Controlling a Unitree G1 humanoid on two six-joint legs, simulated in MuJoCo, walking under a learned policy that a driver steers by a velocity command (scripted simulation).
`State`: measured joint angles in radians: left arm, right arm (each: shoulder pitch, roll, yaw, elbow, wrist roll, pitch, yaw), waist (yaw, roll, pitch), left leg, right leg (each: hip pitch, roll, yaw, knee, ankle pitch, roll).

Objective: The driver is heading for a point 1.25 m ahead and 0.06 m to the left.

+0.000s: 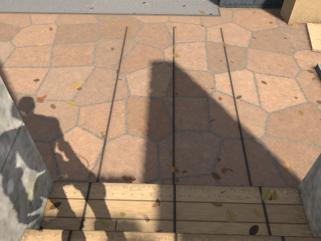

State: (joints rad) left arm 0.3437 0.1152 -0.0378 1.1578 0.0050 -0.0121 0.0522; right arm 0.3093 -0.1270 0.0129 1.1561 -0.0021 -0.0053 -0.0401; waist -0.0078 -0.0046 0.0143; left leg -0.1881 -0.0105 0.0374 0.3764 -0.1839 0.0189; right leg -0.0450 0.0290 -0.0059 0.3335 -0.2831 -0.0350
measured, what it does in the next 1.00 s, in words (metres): goes down: right foot 0.16 m lower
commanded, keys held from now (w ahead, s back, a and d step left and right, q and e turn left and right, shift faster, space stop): no key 0.04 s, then w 0.96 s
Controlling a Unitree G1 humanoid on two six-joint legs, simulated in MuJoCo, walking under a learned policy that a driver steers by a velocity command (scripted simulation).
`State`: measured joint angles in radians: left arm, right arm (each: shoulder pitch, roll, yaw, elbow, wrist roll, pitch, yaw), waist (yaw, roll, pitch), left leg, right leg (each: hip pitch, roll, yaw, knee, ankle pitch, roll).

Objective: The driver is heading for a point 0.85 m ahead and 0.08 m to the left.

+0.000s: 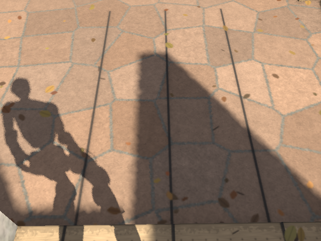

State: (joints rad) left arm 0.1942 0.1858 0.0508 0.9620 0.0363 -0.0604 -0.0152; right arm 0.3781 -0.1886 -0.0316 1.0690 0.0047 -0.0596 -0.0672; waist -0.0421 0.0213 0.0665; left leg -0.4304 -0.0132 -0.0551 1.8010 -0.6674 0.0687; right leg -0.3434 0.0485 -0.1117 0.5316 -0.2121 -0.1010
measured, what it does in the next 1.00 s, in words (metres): goes down: left foot 0.16 m lower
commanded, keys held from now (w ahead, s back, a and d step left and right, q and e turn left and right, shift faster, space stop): w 1.00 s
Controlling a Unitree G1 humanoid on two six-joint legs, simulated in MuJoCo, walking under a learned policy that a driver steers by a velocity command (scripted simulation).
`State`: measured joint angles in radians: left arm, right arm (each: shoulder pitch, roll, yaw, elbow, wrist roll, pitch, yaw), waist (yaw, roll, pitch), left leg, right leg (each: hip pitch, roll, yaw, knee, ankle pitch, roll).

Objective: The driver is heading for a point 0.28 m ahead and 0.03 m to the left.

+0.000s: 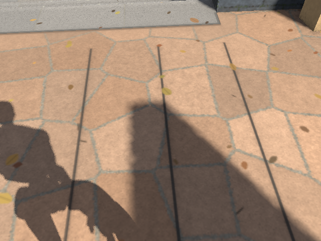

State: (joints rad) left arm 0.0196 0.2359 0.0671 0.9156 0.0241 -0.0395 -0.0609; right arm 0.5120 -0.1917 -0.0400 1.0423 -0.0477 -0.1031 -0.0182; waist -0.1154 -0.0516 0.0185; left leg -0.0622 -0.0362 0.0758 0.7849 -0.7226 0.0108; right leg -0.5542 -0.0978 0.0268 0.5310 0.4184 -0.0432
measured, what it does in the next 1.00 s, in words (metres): goes down: right foot 0.16 m lower, then left foot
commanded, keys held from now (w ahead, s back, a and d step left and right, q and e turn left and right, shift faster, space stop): w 0.04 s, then no key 0.96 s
